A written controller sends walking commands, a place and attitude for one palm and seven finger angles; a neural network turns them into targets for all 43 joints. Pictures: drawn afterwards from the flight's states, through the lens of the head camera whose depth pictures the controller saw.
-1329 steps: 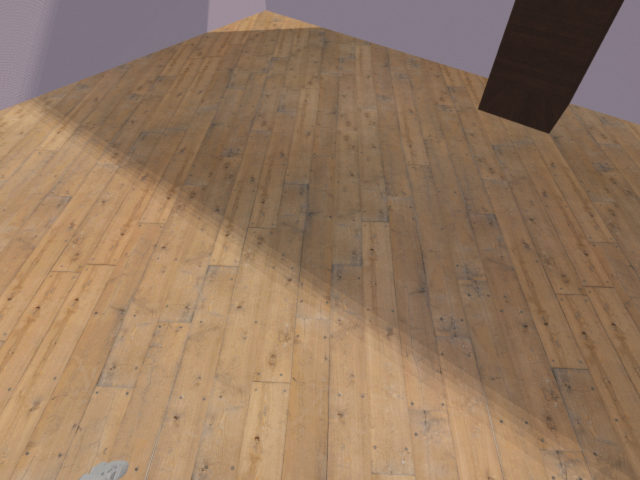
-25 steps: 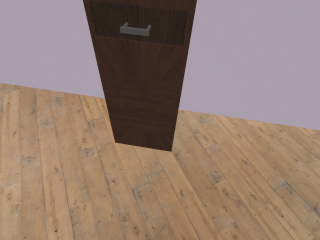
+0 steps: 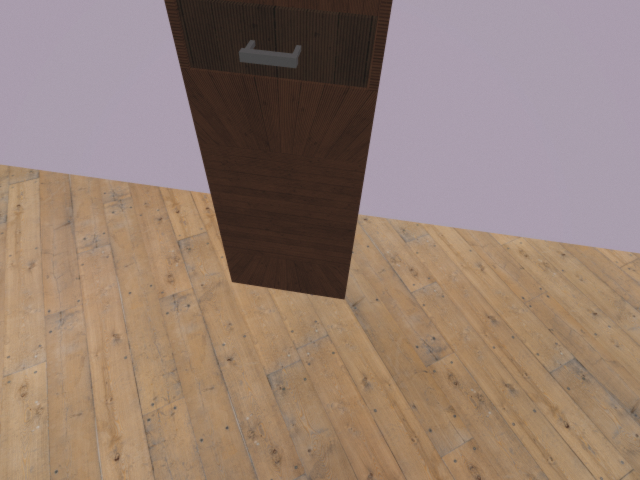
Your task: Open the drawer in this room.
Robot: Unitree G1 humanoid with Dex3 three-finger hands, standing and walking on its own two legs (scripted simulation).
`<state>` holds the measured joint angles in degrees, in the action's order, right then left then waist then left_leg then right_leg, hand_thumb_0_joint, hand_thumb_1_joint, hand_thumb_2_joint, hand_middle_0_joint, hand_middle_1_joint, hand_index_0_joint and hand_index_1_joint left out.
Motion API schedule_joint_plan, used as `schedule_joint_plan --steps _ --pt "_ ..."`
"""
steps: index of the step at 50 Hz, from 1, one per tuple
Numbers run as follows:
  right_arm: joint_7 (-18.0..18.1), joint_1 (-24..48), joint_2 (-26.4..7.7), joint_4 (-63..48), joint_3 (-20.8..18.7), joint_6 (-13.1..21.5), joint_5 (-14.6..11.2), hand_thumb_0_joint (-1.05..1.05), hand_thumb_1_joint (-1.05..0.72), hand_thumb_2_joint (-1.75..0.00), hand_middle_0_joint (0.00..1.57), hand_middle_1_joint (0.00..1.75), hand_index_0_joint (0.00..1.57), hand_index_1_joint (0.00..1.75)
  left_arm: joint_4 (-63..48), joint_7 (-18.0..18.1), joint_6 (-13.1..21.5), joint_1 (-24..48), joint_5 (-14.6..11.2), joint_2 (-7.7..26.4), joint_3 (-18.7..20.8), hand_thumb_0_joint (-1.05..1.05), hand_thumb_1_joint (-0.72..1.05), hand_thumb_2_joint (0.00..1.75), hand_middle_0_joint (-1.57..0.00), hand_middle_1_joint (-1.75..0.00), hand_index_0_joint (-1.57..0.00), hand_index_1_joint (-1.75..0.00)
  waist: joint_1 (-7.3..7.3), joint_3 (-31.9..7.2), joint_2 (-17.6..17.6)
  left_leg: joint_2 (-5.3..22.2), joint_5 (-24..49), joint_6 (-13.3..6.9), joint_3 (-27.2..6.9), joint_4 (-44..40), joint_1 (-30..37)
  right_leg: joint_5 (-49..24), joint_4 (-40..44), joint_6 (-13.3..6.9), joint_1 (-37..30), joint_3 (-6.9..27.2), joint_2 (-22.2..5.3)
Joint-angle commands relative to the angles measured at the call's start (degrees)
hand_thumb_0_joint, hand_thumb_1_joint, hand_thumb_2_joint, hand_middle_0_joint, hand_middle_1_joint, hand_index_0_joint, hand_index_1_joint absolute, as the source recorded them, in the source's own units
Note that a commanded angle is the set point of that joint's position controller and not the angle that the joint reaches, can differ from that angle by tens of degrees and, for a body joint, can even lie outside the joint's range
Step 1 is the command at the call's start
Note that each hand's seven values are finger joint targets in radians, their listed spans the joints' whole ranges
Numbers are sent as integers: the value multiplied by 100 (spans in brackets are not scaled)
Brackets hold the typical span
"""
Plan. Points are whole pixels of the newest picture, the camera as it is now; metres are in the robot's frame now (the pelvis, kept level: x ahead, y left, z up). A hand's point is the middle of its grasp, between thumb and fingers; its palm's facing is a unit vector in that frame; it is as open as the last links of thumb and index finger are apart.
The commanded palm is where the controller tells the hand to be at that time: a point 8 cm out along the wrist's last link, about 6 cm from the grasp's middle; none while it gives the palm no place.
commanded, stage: take the last steps up to it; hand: left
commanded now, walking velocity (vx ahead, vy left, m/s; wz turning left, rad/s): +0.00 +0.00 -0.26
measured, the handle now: (271, 52) +0.83 +0.15 +0.13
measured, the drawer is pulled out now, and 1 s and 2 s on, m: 0.00 0.00 0.00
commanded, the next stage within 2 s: come to a stop and stand still in 0.88 s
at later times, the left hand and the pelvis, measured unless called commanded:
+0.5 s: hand out of the picture +0.03 +0.12 -0.18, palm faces +0.05 -0.98 -0.19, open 7.4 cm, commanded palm none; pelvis +0.06 -0.04 -0.01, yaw -3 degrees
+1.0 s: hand (212, 440) +0.21 +0.18 -0.19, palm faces +0.01 -0.98 -0.18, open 7.4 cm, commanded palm none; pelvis +0.25 +0.00 -0.02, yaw -5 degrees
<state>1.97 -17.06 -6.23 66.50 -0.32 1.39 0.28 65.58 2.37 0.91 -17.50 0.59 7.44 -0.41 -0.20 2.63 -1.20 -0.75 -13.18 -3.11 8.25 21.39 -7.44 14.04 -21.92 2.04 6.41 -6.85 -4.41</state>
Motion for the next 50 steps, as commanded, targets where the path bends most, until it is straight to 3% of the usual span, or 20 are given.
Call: schedule_joint_plan --steps 1,6,9,15,19,20,21,22,24,26,29,38,40,41,42,43,44,45,47,50 --pt "43 -448 -548 -89 -108 69 -10 0 -90 -90 20 30 20 30 -59 34 -7 -502 15 397 101 0 90 90 -20 -30 -20 -30 19 242 75 854 1019 100 -808 -414 -46 -743 300 -194 290 466 -391" --pt "63 -477 -562 -65 -121 39 13 0 -90 -90 20 30 20 30 -63 16 -44 -426 13 369 131 0 90 90 -20 -30 -20 -30 48 135 157 915 800 115 -756 -343 -16 -596 169 -200 349 514 -318" --pt "42 -522 -660 -54 -165 43 46 0 -90 -90 20 30 20 30 -52 -43 -46 -427 40 324 150 0 90 90 -20 -30 -20 -30 79 231 394 1043 -741 60 -922 -678 -22 210 -175 -248 622 352 -165" --pt "-6 -775 -855 -92 -314 21 94 0 -90 -90 20 30 20 30 -277 -177 -54 -179 130 127 177 0 90 90 -20 -30 -20 -30 159 900 834 1856 -2235 -649 -1856 -1286 -196 1278 -1906 -297 1865 49 44" --pt "-32 -401 -797 -227 -306 52 88 0 -90 -90 20 30 20 30 -188 -224 79 -725 115 62 229 0 90 90 -20 -30 -20 -30 -214 517 327 1438 -1671 -348 -1007 -371 -807 530 -556 -329 548 -38 68" --pt "-43 -315 -615 -309 -268 77 53 0 -90 -90 20 30 20 30 -64 -183 129 -1086 116 286 276 0 90 90 -20 -30 -20 -30 -367 435 -341 1002 -1523 -127 -552 477 -1490 722 -34 -474 -235 602 -312" --pt "-86 -147 -342 -515 -206 100 13 0 -90 -90 20 30 20 30 32 -123 169 -1583 110 734 367 0 90 90 -20 -30 -20 -30 -551 464 -1590 336 -1520 134 136 1831 -2598 1037 748 -927 -938 2164 -1335" --pt "-134 426 -535 -725 -215 82 67 0 -90 -90 20 30 20 30 162 -71 215 -2079 28 994 446 0 90 90 -20 -30 -20 -30 -807 658 -1818 337 -1964 193 -90 3038 -3120 787 1315 -1310 -835 3289 -1995" --pt "-164 673 -527 -781 -301 72 72 0 -90 -90 20 30 20 30 118 -35 241 -1805 53 718 383 0 90 90 -20 -30 -20 -30 -536 978 -588 584 -1341 194 -588 4108 -3496 249 1228 -1520 -551 2937 -1990" --pt "-214 482 -409 -646 -315 64 95 0 -90 -90 20 30 20 30 -7 -48 294 -1456 55 494 332 0 90 90 -20 -30 -20 -30 -303 765 -70 710 -656 256 -591 4225 -3364 -432 1080 -1236 -511 1962 -1605" --pt "-267 478 -388 -649 -314 6 97 0 -90 -90 20 30 20 30 5 -75 398 -1409 66 431 277 0 90 90 -20 -30 -20 -30 -161 554 -394 700 -80 420 -457 4006 -3191 -1832 1008 -973 -504 1084 -1208" --pt "-372 1582 -447 -1168 -171 61 47 0 -90 -90 20 30 20 30 111 -26 382 -1424 79 653 297 0 90 90 -20 -30 -20 -30 -233 644 -745 366 403 264 56 2054 -2451 -3794 854 -872 -679 411 -983" --pt "-322 1332 -546 -1117 -181 122 67 0 -90 -90 20 30 20 30 106 -19 374 -1281 73 812 341 0 90 90 -20 -30 -20 -30 -57 323 -779 127 270 121 148 1610 -1655 -4751 251 -816 -761 310 -1009" --pt "-266 701 -675 -945 -220 153 90 0 -90 -90 20 30 20 30 92 -14 371 -1131 68 879 354 0 90 90 -20 -30 -20 -30 241 21 -748 20 499 67 147 1278 -876 -4922 -412 -700 -620 192 -958" --pt "-215 -204 -894 -690 -282 173 116 0 -90 -90 20 30 20 30 36 -19 366 -967 37 945 373 0 90 90 -20 -30 -20 -30 622 -508 -596 68 933 -1 8 827 99 -4491 -1452 -553 -440 81 -837" --pt "-143 -904 -1378 -501 -385 199 178 0 -90 -90 20 30 20 30 -12 -51 358 -1182 -21 777 371 0 90 90 -20 -30 -20 -30 760 -1303 135 958 2308 -312 -863 934 1598 -2625 -2774 -363 507 -67 -386" --pt "-95 -1292 -1854 -407 -516 195 166 0 -90 -90 20 30 20 30 -89 -110 362 -1449 -98 362 303 0 90 90 -20 -30 -20 -30 680 -1724 1297 2436 3973 -1031 -2712 647 2448 1836 -4607 -279 1833 -27 416" --pt "-55 -1172 -1931 -411 -513 156 38 0 -90 -90 20 30 20 30 -233 -58 329 -1187 -62 324 261 0 90 90 -20 -30 -20 -30 613 -1765 1251 2680 3975 -1251 -3060 255 2220 2144 -5436 -367 2274 642 358" --pt "-33 -275 -1292 -664 -418 209 71 0 -90 -90 20 30 20 30 -349 -83 277 -515 -14 394 313 0 90 90 -20 -30 -20 -30 361 -631 607 2427 2580 -1215 -2414 -191 717 1371 -5695 -307 2691 823 -125" --pt "-28 188 -771 -713 -226 303 78 0 -90 -90 20 30 20 30 -353 -151 92 -562 58 200 328 0 90 90 -20 -30 -20 -30 -95 -122 401 1754 2910 -768 -1305 -548 -663 883 -4634 -139 1913 669 -263"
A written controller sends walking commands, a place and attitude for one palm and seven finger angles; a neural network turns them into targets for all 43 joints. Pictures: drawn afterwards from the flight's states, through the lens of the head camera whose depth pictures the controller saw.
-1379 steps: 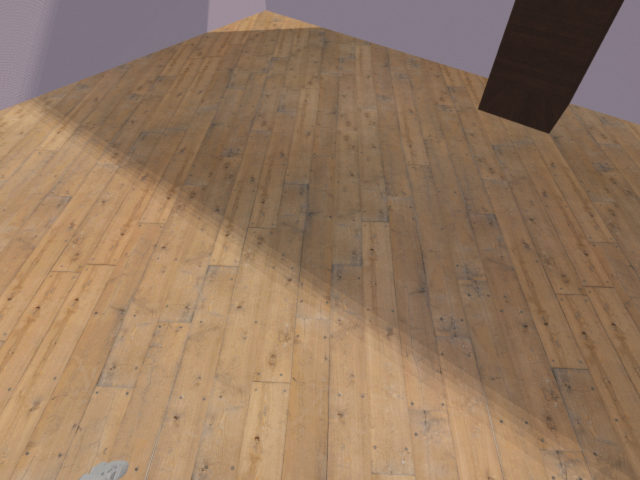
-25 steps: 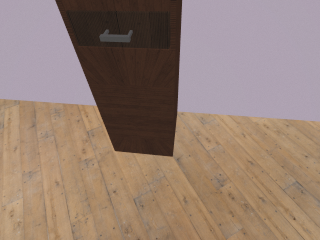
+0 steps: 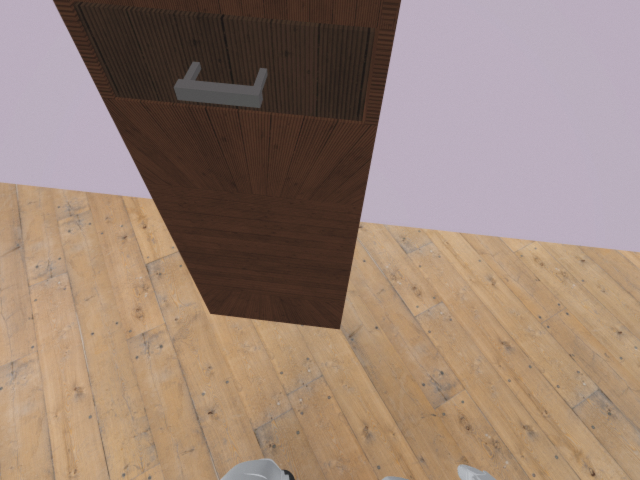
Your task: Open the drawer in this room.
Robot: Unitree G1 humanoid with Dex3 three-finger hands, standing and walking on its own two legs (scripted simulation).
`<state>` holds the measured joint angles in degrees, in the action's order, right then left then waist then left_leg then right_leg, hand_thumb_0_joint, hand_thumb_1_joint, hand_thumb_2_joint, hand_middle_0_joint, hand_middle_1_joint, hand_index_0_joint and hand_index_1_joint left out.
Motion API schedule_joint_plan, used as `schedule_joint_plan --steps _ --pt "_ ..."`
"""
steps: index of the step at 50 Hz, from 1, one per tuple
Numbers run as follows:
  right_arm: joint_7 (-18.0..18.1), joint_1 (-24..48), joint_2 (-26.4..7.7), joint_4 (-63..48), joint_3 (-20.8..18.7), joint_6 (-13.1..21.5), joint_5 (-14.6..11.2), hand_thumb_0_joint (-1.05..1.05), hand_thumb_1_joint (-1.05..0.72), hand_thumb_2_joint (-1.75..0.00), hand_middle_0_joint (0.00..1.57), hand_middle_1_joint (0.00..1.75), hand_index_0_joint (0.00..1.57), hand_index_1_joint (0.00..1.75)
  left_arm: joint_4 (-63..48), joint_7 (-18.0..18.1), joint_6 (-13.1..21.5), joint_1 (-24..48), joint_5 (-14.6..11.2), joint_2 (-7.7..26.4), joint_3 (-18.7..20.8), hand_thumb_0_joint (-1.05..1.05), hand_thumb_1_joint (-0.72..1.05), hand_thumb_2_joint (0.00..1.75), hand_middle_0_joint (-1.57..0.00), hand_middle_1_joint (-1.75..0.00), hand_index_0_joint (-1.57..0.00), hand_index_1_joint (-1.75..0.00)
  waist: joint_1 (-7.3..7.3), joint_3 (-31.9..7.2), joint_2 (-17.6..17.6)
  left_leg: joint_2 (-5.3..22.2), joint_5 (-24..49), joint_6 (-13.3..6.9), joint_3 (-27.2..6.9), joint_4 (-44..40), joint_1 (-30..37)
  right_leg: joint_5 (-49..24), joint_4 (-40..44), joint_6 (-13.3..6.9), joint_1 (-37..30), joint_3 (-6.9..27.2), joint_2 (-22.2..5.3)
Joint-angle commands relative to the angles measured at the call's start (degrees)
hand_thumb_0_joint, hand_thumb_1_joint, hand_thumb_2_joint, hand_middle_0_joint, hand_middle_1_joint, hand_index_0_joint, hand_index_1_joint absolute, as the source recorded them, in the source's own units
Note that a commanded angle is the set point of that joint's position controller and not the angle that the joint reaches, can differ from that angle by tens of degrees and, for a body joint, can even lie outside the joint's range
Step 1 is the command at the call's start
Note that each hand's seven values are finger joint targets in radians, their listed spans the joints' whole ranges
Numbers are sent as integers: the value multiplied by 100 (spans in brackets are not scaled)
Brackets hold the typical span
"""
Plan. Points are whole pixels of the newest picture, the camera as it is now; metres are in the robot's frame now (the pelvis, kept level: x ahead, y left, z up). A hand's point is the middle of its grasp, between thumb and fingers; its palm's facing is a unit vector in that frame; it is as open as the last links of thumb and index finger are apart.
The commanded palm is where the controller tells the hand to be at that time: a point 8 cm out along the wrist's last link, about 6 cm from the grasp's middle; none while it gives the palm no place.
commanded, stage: come to a stop and stand still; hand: left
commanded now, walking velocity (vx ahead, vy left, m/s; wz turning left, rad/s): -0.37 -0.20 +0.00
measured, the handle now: (223, 83) +0.57 +0.20 +0.15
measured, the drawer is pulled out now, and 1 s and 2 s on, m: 0.00 0.00 0.00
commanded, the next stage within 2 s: look again from close up in 1.84 s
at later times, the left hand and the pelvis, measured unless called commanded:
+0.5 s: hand (220, 460) +0.15 +0.15 -0.15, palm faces +0.02 -0.96 -0.28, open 7.4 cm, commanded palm none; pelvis +0.07 -0.04 +0.01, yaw +1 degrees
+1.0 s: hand out of the picture +0.02 +0.24 -0.17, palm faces +0.08 -0.98 -0.19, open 7.4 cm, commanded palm none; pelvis +0.03 +0.04 +0.02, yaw +0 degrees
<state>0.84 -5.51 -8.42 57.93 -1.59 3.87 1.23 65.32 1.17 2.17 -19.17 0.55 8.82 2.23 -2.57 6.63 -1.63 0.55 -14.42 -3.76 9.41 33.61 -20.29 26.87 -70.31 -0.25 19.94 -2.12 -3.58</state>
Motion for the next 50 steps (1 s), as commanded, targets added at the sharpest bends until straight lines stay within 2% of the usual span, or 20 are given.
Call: schedule_joint_plan --steps 1,6,11,13,14,15,16,17,18,21,25,34,37,38,39,40,41,43,45,50 --pt "102 -797 -507 136 -62 62 -39 0 -90 -90 20 30 20 30 -285 -3 -107 -513 40 18 40 0 90 90 -20 -30 -20 -30 -9 -552 436 1498 3595 -605 -1165 -1767 404 -597 640 156 221 227 -352" --pt "143 -666 -723 107 -152 -111 -42 0 -90 -90 20 30 20 30 -565 72 -305 -87 55 349 45 0 90 90 -20 -30 -20 -30 61 -728 744 1513 4709 -478 -948 -1397 901 -872 2245 229 -74 20 -113" --pt "142 -628 -1074 56 -353 -373 35 0 -90 -90 20 30 20 30 -1018 68 -395 533 56 663 129 0 90 90 -20 -30 -20 -30 183 -442 1041 1686 4770 -464 -1207 -1011 1109 -527 2674 80 -34 -5 48" --pt "126 -525 -1161 15 -401 -434 34 0 -90 -90 20 30 20 30 -1064 54 -369 436 42 711 162 0 90 90 -20 -30 -20 -30 73 -635 1042 1570 4417 -291 -1113 -710 1280 -1038 3399 65 -282 -42 33" --pt "110 -541 -1159 6 -421 -457 12 0 -90 -90 20 30 20 30 -1053 50 -332 338 49 787 179 0 90 90 -20 -30 -20 -30 13 -696 938 1433 3900 -118 -1037 -398 1171 -1747 4004 75 -632 -50 -41" --pt "82 -686 -1055 -8 -422 -483 -18 0 -90 -90 20 30 20 30 -1052 54 -260 250 81 1018 199 0 90 90 -20 -30 -20 -30 20 -954 269 966 2808 204 -674 256 1025 -3795 4540 41 -1094 168 -415" --pt "45 -958 -795 -81 -409 -498 -72 0 -90 -90 20 30 20 30 -1077 106 -197 238 137 1491 268 0 90 90 -20 -30 -20 -30 118 -1191 -1032 224 288 556 -253 1382 72 -6789 4369 -481 -1828 1359 -1606" --pt "73 -800 -757 -157 -389 -572 -132 0 -90 -90 20 30 20 30 -1022 114 -194 54 61 1606 286 0 90 90 -20 -30 -20 -30 -99 -1325 -1150 -200 -2431 609 -653 2455 -266 -8386 4401 -1154 -1907 1666 -2350" --pt "96 -650 -709 -144 -371 -658 -109 0 -90 -90 20 30 20 30 -1048 154 -204 133 54 1552 304 0 90 90 -20 -30 -20 -30 -96 -1431 -1082 -173 -2445 600 -1202 3213 -474 -8000 4434 -1281 -1809 1663 -2271" --pt "45 -606 -811 -74 -389 -753 -82 0 -90 -90 20 30 20 30 -1254 184 -253 832 22 1313 264 0 90 90 -20 -30 -20 -30 163 -1132 -314 -69 -1422 693 -1391 4121 -825 -6412 4469 -1027 -1503 1005 -1730" --pt "-31 -496 -892 -139 -358 -797 -35 0 -90 -90 20 30 20 30 -1214 176 -211 638 49 1270 256 0 90 90 -20 -30 -20 -30 89 -1152 -775 -85 -916 825 -1352 3853 -910 -5516 4655 -876 -1551 936 -1449" --pt "-65 -266 -771 -280 -182 -589 -109 0 -90 -90 20 30 20 30 -1050 83 -245 321 154 1493 295 0 90 90 -20 -30 -20 -30 -58 -1041 -1153 -32 -1226 681 -807 983 89 -3469 5066 -935 -1371 1116 -1239" --pt "-35 -812 -716 -105 -150 -495 -116 0 -90 -90 20 30 20 30 -969 75 -286 535 102 1467 279 0 90 90 -20 -30 -20 -30 238 -995 -1046 -54 -300 597 -596 -611 1160 -2452 4923 -587 -700 962 -1061" --pt "-32 -1045 -801 -4 -149 -434 -118 0 -90 -90 20 30 20 30 -950 76 -312 600 54 1324 242 0 90 90 -20 -30 -20 -30 346 -971 -645 115 84 556 -700 -1261 1660 -1833 4631 -367 -284 806 -863" --pt "-28 -1041 -1130 -42 -202 -375 -68 0 -90 -90 20 30 20 30 -999 63 -355 460 8 977 178 0 90 90 -20 -30 -20 -30 306 -866 624 944 159 333 -1699 -1776 1748 -838 3977 -79 285 394 -321" --pt "-16 -764 -1507 -202 -251 -411 -25 0 -90 -90 20 30 20 30 -1031 55 -387 399 5 689 112 0 90 90 -20 -30 -20 -30 248 -507 1775 1882 165 -40 -2544 -2190 961 183 3316 159 459 -55 52" --pt "28 -513 -1451 -245 -231 -442 -23 0 -90 -90 20 30 20 30 -982 108 -482 571 63 742 89 0 90 90 -20 -30 -20 -30 289 -171 2077 1935 -52 -174 -2700 -2545 46 425 2689 196 139 292 70" --pt "110 -181 -1159 -215 -128 -430 -2 0 -90 -90 20 30 20 30 -736 43 -493 448 69 789 112 0 90 90 -20 -30 -20 -30 52 83 1500 1352 9 -153 -2060 -2466 52 -165 2075 153 155 494 118" --pt "141 -318 -975 -120 -89 -364 -49 0 -90 -90 20 30 20 30 -542 7 -421 268 62 738 83 0 90 90 -20 -30 -20 -30 34 -97 1175 1101 859 -206 -1639 -2228 766 -452 1852 202 376 398 130" --pt "210 -981 -818 238 -100 -273 -73 0 -90 -90 20 30 20 30 -445 52 -342 442 28 566 -32 0 90 90 -20 -30 -20 -30 243 -487 908 1247 2941 -442 -1637 -1857 1815 -253 2616 299 192 238 -28"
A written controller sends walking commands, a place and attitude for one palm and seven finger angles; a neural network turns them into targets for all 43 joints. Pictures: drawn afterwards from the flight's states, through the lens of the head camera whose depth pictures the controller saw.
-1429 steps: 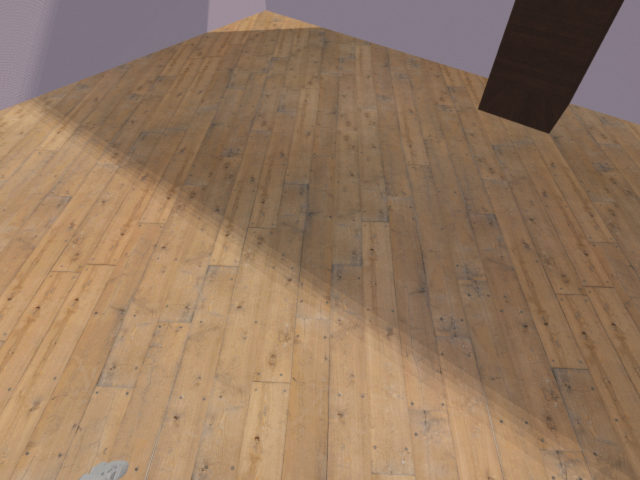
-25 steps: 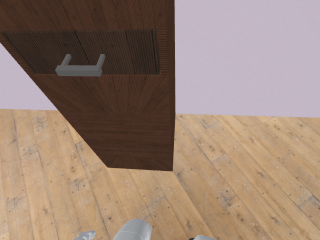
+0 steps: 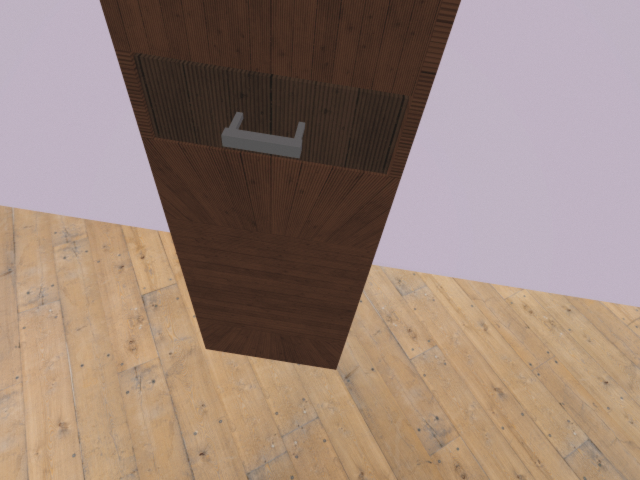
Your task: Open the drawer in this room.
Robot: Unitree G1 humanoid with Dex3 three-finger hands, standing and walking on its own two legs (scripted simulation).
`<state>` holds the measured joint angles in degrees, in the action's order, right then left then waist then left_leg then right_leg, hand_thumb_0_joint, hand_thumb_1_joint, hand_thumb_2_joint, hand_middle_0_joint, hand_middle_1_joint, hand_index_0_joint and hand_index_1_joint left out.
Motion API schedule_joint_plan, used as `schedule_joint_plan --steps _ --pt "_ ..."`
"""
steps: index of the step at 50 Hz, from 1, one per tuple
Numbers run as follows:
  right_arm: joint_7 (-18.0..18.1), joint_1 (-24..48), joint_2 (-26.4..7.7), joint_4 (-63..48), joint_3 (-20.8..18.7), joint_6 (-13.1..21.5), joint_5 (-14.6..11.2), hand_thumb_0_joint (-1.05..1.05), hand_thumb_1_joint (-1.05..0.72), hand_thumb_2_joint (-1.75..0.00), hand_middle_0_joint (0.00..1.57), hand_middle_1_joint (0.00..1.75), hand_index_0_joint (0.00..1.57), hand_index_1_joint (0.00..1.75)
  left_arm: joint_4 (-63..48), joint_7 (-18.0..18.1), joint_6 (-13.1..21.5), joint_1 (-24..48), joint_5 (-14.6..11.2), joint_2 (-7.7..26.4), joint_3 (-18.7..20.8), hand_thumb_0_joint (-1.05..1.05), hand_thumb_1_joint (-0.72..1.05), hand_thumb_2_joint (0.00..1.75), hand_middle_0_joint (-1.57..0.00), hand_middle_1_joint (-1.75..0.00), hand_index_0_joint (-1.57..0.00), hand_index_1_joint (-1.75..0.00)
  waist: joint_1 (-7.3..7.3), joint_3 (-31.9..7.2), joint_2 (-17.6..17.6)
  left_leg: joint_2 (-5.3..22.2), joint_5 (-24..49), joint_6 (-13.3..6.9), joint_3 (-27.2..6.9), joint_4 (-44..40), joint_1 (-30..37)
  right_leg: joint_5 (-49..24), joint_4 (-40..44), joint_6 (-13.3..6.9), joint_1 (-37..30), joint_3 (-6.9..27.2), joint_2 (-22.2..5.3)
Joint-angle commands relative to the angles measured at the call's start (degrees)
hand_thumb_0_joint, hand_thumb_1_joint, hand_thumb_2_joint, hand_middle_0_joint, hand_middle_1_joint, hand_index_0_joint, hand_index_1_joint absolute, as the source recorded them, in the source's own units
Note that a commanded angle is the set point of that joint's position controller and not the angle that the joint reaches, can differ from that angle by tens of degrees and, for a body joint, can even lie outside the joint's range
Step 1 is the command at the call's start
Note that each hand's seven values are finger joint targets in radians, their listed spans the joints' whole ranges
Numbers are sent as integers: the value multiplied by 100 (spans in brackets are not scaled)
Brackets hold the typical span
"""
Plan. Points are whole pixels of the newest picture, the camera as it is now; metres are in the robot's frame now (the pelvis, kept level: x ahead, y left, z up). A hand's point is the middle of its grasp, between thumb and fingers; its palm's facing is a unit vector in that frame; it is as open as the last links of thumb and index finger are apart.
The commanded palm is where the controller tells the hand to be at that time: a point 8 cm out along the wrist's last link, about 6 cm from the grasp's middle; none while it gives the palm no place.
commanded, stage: come to a stop and stand still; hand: left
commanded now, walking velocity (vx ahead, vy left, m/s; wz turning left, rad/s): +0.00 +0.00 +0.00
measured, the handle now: (265, 133) +0.54 +0.15 +0.13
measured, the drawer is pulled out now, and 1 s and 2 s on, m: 0.00 0.00 0.00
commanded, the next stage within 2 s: look again from close up in 0.84 s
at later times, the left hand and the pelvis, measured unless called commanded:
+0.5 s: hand out of the picture -0.01 +0.16 -0.18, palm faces +0.00 -0.98 -0.20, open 7.3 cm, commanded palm none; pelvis -0.02 -0.01 +0.00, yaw -1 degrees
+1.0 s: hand out of the picture -0.06 +0.13 -0.18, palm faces +0.01 -0.99 -0.15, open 7.4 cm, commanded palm none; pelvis -0.03 -0.02 +0.00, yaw -1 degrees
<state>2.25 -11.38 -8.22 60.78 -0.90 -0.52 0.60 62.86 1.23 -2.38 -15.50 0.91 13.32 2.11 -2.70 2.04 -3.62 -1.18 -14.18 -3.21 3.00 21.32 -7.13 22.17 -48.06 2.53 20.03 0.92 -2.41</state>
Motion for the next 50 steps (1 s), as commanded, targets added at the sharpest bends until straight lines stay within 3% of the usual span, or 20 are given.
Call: schedule_joint_plan --steps 1,4,6,7,9,10,11,12,18,39,46,47,48,49,50 --pt "77 -465 -826 28 -180 170 -11 0 -90 -90 20 30 20 30 -173 47 122 140 -12 104 -46 0 90 90 -20 -30 -20 -30 288 -46 1045 1439 3248 -531 -1005 -562 652 263 663 15 116 -115 -161" --pt "80 -649 -856 182 -211 170 -2 0 -90 -90 20 30 20 30 -90 71 141 114 -40 19 -101 0 90 90 -20 -30 -20 -30 337 -242 1016 1400 3720 -520 -1079 -331 835 119 1552 -35 -319 -206 -137" --pt "75 -677 -786 245 -199 182 -34 0 -90 -90 20 30 20 30 13 93 179 -63 -49 64 -105 0 90 90 -20 -30 -20 -30 258 -312 860 1235 3627 -332 -1039 -138 701 -583 2463 -83 -830 -222 -161" --pt "78 -677 -714 262 -163 203 -55 0 -90 -90 20 30 20 30 99 111 212 -230 -55 72 -110 0 90 90 -20 -30 -20 -30 198 -361 680 1114 3193 -148 -956 -14 436 -1289 2921 -127 -1271 -149 -262" --pt "38 -663 -534 262 -114 225 -83 0 -90 -90 20 30 20 30 157 147 250 -262 -54 174 -146 0 90 90 -20 -30 -20 -30 259 -143 447 765 1945 175 -737 -149 -161 -2231 2819 -316 -1598 76 -662" --pt "26 -659 -508 286 -106 216 -58 0 -90 -90 20 30 20 30 144 151 257 -265 -48 154 -140 0 90 90 -20 -30 -20 -30 252 -107 347 692 2014 196 -669 -143 -115 -2463 2693 -358 -1527 66 -680" --pt "21 -742 -515 335 -100 188 -40 0 -90 -90 20 30 20 30 138 153 288 -226 -58 156 -124 0 90 90 -20 -30 -20 -30 278 -180 -237 688 1876 214 -631 -84 -63 -2552 2630 -395 -1518 82 -603" --pt "22 -765 -545 383 -101 184 -35 0 -90 -90 20 30 20 30 130 157 294 -192 -72 80 -143 0 90 90 -20 -30 -20 -30 278 -45 -304 696 1622 209 -587 -147 -10 -2341 2680 -391 -1342 94 -610" --pt "-11 -865 -419 533 -29 183 -39 0 -90 -90 20 30 20 30 68 152 263 -250 -74 -23 -169 0 90 90 -20 -30 -20 -30 239 409 135 694 771 166 -598 -428 -218 -1219 2965 -323 -1037 102 -471" --pt "17 -862 -365 484 -14 180 -51 0 -90 -90 20 30 20 30 218 148 356 -742 -49 -200 -225 0 90 90 -20 -30 -20 -30 301 392 387 700 719 162 -513 -309 7 -1269 3137 -353 -761 230 -419" --pt "20 -794 -422 447 -29 190 -52 0 -90 -90 20 30 20 30 217 148 375 -795 -41 -188 -222 0 90 90 -20 -30 -20 -30 282 334 262 732 890 145 -512 -246 80 -1419 3116 -357 -784 219 -421" --pt "-72 -293 -587 39 51 299 -60 0 -90 -90 20 30 20 30 269 342 587 -949 100 -39 -242 0 90 90 -20 -30 -20 -30 153 52 545 775 2127 297 -347 994 -309 -3785 2778 -344 -904 410 -626" --pt "-85 -652 -388 -97 47 246 -9 0 -90 -90 20 30 20 30 8 308 588 -796 5 188 -167 0 90 90 -20 -30 -20 -30 425 -305 624 592 546 250 -457 701 -316 -2923 2641 -528 -1072 489 -746" --pt "-87 -815 -407 -87 36 250 4 0 -90 -90 20 30 20 30 -57 262 576 -613 5 78 -200 0 90 90 -20 -30 -20 -30 451 -312 697 611 467 230 -504 544 -433 -2016 2482 -607 -965 395 -571" --pt "-88 -846 -439 -105 47 268 9 0 -90 -90 20 30 20 30 -100 225 564 -648 -5 3 -220 0 90 90 -20 -30 -20 -30 409 -291 845 661 849 172 -563 494 -443 -1797 2386 -632 -911 322 -440"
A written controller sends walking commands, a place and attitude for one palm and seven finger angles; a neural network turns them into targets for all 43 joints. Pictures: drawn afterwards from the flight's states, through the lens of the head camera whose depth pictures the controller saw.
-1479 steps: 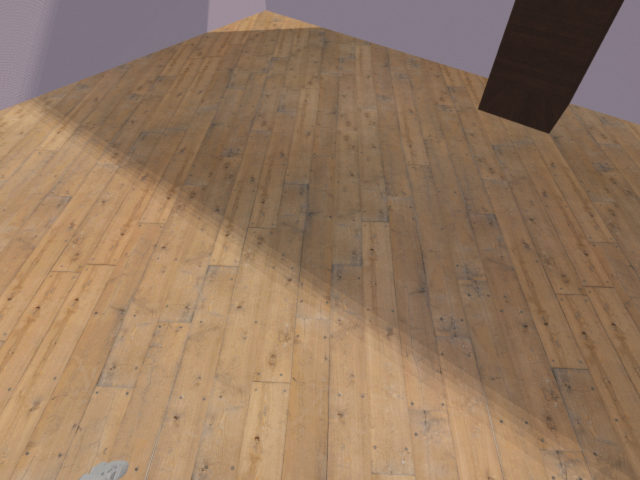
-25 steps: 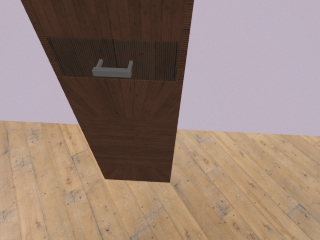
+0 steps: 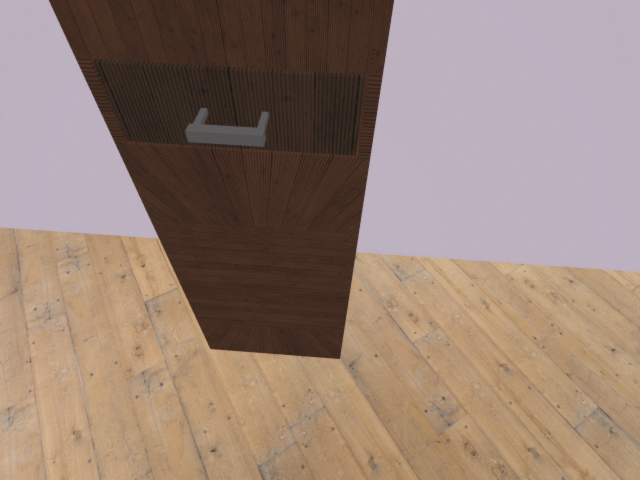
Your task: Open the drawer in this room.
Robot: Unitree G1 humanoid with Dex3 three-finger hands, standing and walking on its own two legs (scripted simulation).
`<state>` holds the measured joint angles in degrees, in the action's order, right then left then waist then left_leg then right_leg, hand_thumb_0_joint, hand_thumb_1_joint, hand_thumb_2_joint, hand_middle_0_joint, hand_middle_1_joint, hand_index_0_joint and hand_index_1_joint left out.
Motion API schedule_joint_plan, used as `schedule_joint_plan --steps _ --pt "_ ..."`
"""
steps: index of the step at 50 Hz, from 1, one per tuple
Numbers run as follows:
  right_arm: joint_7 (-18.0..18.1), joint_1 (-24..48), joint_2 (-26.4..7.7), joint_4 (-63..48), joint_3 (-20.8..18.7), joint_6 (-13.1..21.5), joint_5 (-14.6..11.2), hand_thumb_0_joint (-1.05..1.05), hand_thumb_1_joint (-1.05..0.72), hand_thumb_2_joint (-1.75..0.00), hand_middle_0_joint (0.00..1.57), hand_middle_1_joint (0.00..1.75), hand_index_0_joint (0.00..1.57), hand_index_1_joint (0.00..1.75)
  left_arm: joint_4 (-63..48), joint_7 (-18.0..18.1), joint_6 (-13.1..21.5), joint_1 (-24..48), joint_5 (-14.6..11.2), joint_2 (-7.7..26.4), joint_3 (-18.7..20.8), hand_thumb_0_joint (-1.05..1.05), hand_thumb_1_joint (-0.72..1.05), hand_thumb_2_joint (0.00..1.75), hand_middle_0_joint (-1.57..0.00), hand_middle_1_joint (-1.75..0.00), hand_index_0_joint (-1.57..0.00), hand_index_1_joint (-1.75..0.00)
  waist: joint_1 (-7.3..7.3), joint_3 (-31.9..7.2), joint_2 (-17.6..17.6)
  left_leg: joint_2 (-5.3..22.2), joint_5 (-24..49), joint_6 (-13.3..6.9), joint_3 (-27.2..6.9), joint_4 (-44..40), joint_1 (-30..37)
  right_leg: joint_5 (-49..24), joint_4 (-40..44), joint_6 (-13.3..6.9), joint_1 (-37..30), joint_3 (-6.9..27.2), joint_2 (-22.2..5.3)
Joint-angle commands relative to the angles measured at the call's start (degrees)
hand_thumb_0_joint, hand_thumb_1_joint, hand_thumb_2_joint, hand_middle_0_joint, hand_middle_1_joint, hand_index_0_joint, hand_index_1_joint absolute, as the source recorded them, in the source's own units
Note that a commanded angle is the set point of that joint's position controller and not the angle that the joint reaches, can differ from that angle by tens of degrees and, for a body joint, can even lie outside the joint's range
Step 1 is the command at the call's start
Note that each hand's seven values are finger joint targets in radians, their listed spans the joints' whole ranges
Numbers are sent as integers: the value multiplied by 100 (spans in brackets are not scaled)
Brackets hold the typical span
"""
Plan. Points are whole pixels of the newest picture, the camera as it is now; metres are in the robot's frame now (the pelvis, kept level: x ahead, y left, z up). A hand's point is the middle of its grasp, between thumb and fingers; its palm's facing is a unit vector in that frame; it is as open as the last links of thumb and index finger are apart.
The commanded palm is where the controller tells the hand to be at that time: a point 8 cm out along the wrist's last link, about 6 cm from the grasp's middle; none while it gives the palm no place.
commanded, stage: look again from close up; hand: left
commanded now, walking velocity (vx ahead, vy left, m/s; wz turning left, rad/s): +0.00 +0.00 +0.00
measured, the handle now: (229, 126) +0.56 +0.18 +0.14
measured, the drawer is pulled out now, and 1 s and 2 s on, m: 0.00 0.00 0.00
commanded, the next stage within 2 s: raise the hand with hooked fingers in 0.46 s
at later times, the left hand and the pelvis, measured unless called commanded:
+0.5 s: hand out of the picture +0.02 +0.17 -0.17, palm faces -0.01 -0.98 -0.22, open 7.3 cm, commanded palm none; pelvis +0.00 +0.00 +0.00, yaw -1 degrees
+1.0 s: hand (162, 462) +0.15 +0.20 -0.04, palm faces -0.04 -0.14 -0.99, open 8.7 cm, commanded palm +0.15 +0.22 +0.03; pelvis -0.02 -0.03 -0.03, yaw -1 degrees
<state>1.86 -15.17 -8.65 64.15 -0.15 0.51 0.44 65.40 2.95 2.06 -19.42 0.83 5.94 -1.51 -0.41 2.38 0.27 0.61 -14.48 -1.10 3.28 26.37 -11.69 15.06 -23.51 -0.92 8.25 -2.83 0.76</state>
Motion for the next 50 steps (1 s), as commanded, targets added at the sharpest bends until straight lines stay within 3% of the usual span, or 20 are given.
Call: schedule_joint_plan --steps 1,5,10,27,28,29,30,31,32,33,34,35,37,38,40,41,43,45,47,50 --pt "-47 -517 -415 -455 -17 187 45 0 -90 -90 20 30 20 30 -351 34 111 -276 0 756 158 0 90 90 -20 -30 -20 -30 139 -419 714 532 1290 -104 -591 -4 74 -1022 -182 -274 214 582 -688" --pt "-16 -494 -536 -533 -5 165 28 0 -90 -90 20 30 20 30 -383 -2 17 -222 -11 652 132 0 90 90 -20 -30 -20 -30 92 16 -134 558 1140 -180 -643 -179 -112 -661 -163 -214 367 527 -572" --pt "-40 -415 -576 -482 19 145 40 0 -90 -90 20 30 20 30 -470 -39 -30 -103 -16 758 137 0 90 90 -20 -30 -20 -30 39 366 -297 488 594 -184 -646 -475 -261 -305 -32 -174 506 587 -570" --pt "-8 -353 -569 -146 39 155 28 0 -90 -90 20 30 20 30 -428 -64 -43 -39 -26 890 156 0 90 90 -20 -30 -20 -30 17 98 -64 539 927 -116 -440 -511 124 -956 85 -170 317 710 -622" --pt "-55 164 -731 -543 -18 159 -35 0 -90 -90 20 30 20 30 -255 153 58 -456 56 968 192 0 90 90 -20 -30 -20 -30 -168 357 -574 617 1251 61 -282 705 -378 -3244 207 22 430 1011 -994" --pt "173 124 -1608 -2502 -103 992 -312 0 -90 -90 20 30 20 30 -8836 219 1019 4033 966 2952 296 0 88 89 -20 -32 -20 -32 317 -2456 1215 -56 2164 -197 -218 -150 1184 -2800 -442 -244 212 1117 -294" --pt "399 434 -1245 -2276 -92 1508 -189 0 -90 -90 20 30 20 30 -7550 682 663 1414 1116 2718 533 0 85 88 -20 -33 -20 -33 -151 -2593 2146 186 3069 -111 -330 -46 1819 -1257 -820 -303 523 566 -190" --pt "411 542 -928 -2265 -173 1661 -332 0 -90 -90 20 30 20 30 -7013 977 -197 -69 1005 1535 -84 0 83 87 -21 -34 -21 -34 -48 -1729 1721 224 2638 136 -410 -207 969 -189 -940 -181 946 232 -113" --pt "377 504 -902 -2236 -152 1732 -329 0 -90 -90 20 30 20 30 -6781 1004 -393 -322 1337 848 -511 0 81 86 -21 -36 -21 -36 67 -1185 1067 234 2326 12 -357 -55 559 -397 -828 -109 1156 95 -101" --pt "314 813 -1182 -2580 -197 1720 -208 0 -90 -90 20 30 20 30 -7260 1198 -344 241 1830 1425 -250 0 78 85 -21 -37 -21 -37 159 -523 641 104 1623 -23 -520 91 42 -471 -683 -162 1536 220 -26" --pt "279 793 -1289 -2674 -243 1595 -44 0 -90 -90 20 30 20 30 -7161 1400 -331 2 2485 1704 -67 0 76 84 -21 -39 -21 -39 201 -780 135 27 1164 -88 -447 308 -155 -311 -695 -174 1784 214 10" --pt "224 848 -1241 -2914 -252 1444 57 0 -90 -90 20 30 20 30 -6831 1567 -371 -405 3044 1536 -180 0 74 83 -21 -40 -21 -40 124 -740 -444 -39 861 -90 -423 495 -516 8 -754 -172 1984 174 49" --pt "45 1076 -1206 -3385 -367 1089 163 0 -90 -90 20 30 20 30 -6484 1838 -391 -1417 4161 1373 -239 0 69 81 -22 -43 -22 -43 -312 -851 -855 -156 565 2 -274 670 -1027 577 -874 -226 2008 336 92" --pt "-58 1243 -1219 -3565 -395 868 228 0 -90 -90 20 30 20 30 -6304 1937 -371 -1776 4598 1224 -318 0 67 80 -22 -45 -22 -45 -449 -553 -1083 -194 351 23 -242 731 -1365 695 -910 -263 2131 445 111" --pt "-273 1507 -1207 -3862 -407 434 282 0 -90 -90 20 30 20 30 -6400 2025 -280 -2055 5248 1187 -318 0 62 78 -22 -48 -22 -48 -645 -546 -1271 -244 157 15 -172 885 -1671 453 -975 -322 2031 655 36" --pt "-364 1580 -1191 -3914 -402 260 246 0 -90 -90 20 30 20 30 -6537 2036 -198 -1991 5458 1463 -50 0 60 77 -22 -50 -22 -50 -778 -728 -1309 -275 312 9 -169 953 -1809 -6 -1068 -337 1766 855 -10" --pt "-430 1675 -1117 -4107 -332 23 235 0 -90 -90 20 30 20 30 -7182 2097 -61 -1605 5762 1959 344 0 55 75 -22 -53 -22 -53 -849 -1286 -1073 -344 444 -21 -93 1059 -1873 -568 -1275 -291 1391 996 -82" --pt "-417 1736 -1076 -4234 -295 -119 262 0 -90 -90 20 30 20 30 -7660 2183 -12 -952 5973 2299 568 0 50 73 -23 -55 -23 -55 -764 -1477 -628 -424 416 -54 -82 1156 -1662 -590 -1238 -266 1439 1199 -80" --pt "-361 1751 -1052 -4245 -306 -229 358 0 -90 -90 20 30 20 30 -8186 2309 18 184 6119 2640 718 0 46 71 -23 -58 -23 -58 -548 -1524 -254 -469 328 -91 -136 1349 -1293 -199 -1054 -263 1787 1437 -94" --pt "-268 1762 -984 -4216 -298 -294 423 0 -90 -90 20 30 20 30 -8560 2323 174 1083 5972 2819 793 0 39 68 -24 -63 -24 -63 -315 -1798 233 -462 407 -146 -202 1613 -714 -275 -955 -240 1946 1450 -133"
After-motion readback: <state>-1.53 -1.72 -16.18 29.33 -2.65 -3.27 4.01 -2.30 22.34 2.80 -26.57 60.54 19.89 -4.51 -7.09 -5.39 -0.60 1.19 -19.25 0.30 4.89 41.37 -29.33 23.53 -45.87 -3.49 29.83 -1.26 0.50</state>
